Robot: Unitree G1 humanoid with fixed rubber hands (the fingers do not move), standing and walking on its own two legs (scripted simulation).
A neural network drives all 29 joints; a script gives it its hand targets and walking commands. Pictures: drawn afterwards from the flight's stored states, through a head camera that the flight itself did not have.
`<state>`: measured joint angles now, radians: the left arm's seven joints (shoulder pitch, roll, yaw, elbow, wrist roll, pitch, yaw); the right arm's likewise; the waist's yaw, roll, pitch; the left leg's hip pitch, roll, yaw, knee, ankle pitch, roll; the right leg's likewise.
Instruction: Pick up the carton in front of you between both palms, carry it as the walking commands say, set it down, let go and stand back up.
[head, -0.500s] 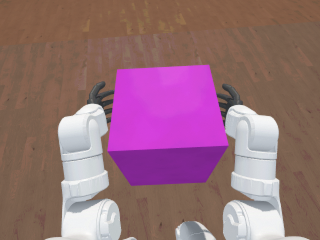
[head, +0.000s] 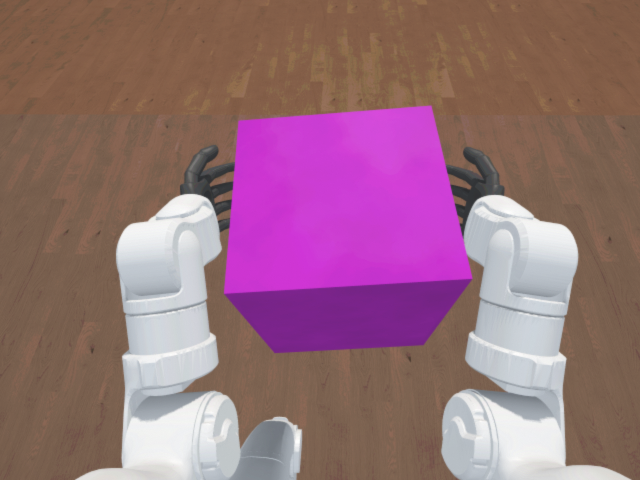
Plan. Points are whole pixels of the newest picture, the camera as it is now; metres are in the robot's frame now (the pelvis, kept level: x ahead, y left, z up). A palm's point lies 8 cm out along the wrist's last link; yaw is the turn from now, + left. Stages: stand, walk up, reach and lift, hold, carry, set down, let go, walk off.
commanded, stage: carry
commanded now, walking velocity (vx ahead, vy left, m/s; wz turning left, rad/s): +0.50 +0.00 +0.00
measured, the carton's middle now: (342, 246) +0.36 +0.02 +0.07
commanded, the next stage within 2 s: none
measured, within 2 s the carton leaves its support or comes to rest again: neither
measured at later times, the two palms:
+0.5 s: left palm (267, 32) +0.68 +0.16 +0.19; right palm (470, 39) +0.66 -0.14 +0.19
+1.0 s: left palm out of the picture +0.99 +0.16 +0.23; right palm out of the picture +0.99 -0.14 +0.22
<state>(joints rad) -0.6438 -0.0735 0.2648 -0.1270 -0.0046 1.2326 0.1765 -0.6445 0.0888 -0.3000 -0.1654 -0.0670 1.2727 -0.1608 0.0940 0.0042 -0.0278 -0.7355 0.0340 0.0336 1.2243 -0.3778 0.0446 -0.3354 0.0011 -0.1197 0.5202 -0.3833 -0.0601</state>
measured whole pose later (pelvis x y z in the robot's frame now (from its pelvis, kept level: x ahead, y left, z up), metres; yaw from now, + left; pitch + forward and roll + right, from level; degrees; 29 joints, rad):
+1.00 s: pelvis +0.64 +0.01 +0.05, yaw -1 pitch +5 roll +1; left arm -0.66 -0.06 0.24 -0.11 0.01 1.25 0.17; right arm -0.63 0.07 -0.28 -0.16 -0.05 1.27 -0.15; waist 0.05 -0.01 -0.09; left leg -0.69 0.04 0.11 0.74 -0.28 0.05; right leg -0.14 -0.02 -0.10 0.46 -0.51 -0.01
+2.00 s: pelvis +1.27 +0.01 +0.12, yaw -1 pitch +4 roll +1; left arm -0.62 -0.05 0.27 -0.07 0.05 1.27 0.15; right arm -0.63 0.08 -0.24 -0.03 -0.06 1.25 -0.17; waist -0.08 -0.01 -0.05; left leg -0.53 -0.01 0.15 0.69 -0.35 0.08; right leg -0.45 0.00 0.01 1.30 -0.48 -0.03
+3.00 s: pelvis +1.90 +0.00 +0.18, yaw -2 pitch +6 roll -2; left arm -0.46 -0.15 0.26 -0.16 0.10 1.21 0.13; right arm -0.46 0.15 -0.28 -0.14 -0.07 1.20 -0.16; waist -0.03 0.00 -0.05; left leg -0.28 0.01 0.15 0.38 -0.21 0.08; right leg -0.61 -0.05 -0.06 0.99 -0.30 0.01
